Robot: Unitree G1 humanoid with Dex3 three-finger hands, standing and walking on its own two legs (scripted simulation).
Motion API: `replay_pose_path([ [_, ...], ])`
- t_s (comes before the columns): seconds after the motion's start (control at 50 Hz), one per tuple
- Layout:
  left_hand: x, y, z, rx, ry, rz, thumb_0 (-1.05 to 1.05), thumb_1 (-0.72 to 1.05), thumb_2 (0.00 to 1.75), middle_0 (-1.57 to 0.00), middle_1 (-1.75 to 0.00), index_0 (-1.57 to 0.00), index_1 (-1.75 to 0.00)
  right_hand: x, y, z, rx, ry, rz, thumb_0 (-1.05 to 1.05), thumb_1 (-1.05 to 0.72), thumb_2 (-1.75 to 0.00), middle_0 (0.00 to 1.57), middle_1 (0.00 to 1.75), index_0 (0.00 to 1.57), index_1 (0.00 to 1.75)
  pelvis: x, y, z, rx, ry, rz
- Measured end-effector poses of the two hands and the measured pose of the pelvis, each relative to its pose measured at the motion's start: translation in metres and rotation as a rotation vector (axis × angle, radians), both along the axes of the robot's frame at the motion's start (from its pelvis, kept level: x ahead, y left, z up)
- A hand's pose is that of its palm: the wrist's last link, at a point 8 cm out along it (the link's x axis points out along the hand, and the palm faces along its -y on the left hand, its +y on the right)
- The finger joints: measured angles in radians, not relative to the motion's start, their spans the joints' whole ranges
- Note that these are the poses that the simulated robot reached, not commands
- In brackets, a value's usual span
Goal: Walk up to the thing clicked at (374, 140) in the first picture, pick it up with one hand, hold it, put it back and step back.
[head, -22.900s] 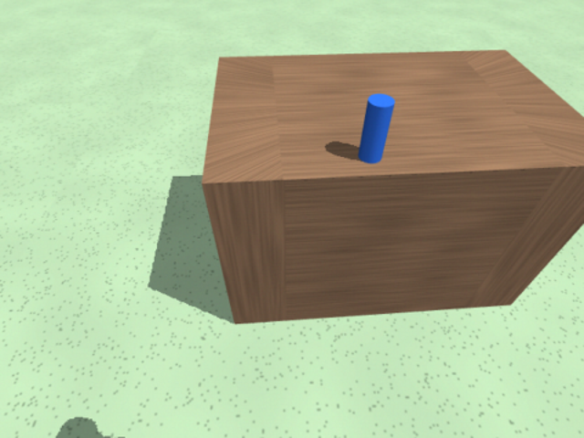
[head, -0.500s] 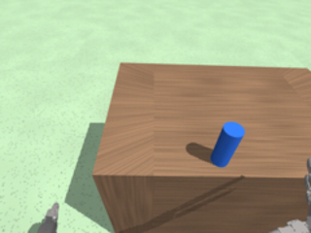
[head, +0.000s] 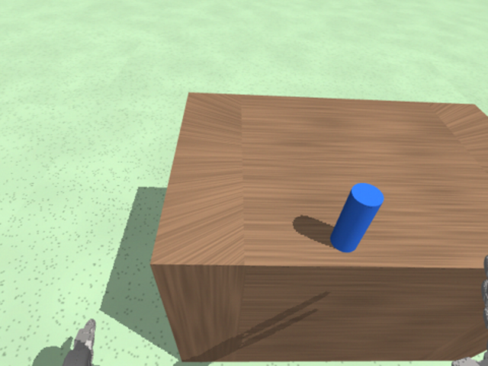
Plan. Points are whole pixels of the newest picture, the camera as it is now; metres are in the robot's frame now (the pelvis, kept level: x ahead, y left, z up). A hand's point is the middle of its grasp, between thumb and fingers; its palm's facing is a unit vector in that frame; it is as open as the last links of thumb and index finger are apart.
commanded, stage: home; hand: right
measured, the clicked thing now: (354, 219) +0.42 -0.22 +0.00
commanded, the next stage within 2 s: none
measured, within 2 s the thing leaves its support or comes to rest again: neither
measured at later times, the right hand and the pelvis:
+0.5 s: hand (383, 365) +0.17 -0.22 -0.06, palm faces +0.15 +0.95 -0.27, open 17.4 cm; pelvis +0.00 -0.01 +0.00, yaw +0 degrees
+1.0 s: hand (351, 353) +0.20 -0.19 -0.11, palm faces +0.07 +0.97 -0.24, open 17.5 cm; pelvis +0.02 -0.01 +0.00, yaw +1 degrees
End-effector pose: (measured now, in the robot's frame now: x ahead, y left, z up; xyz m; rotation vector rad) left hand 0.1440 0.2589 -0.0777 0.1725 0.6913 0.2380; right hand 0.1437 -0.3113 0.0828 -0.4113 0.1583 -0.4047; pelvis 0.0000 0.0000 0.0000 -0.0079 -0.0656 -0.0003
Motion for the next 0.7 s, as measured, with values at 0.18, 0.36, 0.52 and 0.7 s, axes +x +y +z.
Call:
replay_pose_path([
  [0.18,0.005,0.003,0.007,0.017,-0.022,0.017,-0.01,-0.44,0.10,-0.07,-0.08,-0.08,-0.08,0.002,-0.002,-0.008,0.023,0.010,0.010,-0.01,0.54,-0.06,0.06,0.07,0.07,0.06,0.002,-0.003,0.002,0.005,-0.009,-0.002],
  [0.36,0.018,-0.042,-0.002,-0.063,-0.003,-0.082,-0.01,0.01,0.43,-0.12,-0.17,-0.12,-0.17,0.003,0.010,-0.053,0.116,0.154,0.023,-0.01,0.55,-0.06,0.05,0.06,0.06,0.06,0.002,-0.007,0.002,0.005,0.006,0.004],
  [0.52,0.019,-0.049,-0.004,-0.064,0.017,-0.071,0.00,0.45,0.66,-0.16,-0.23,-0.16,-0.23,0.000,0.053,-0.122,0.286,0.409,0.083,-0.01,0.54,-0.06,0.06,0.06,0.06,0.06,0.005,-0.012,0.002,0.004,0.021,0.002],
  [0.7,0.017,-0.039,0.000,-0.016,0.054,-0.051,0.01,0.79,0.84,-0.19,-0.28,-0.19,-0.28,0.022,0.084,-0.165,0.360,0.568,0.152,-0.01,0.54,-0.06,0.06,0.06,0.06,0.06,0.010,-0.011,0.001,0.009,0.040,0.015],
])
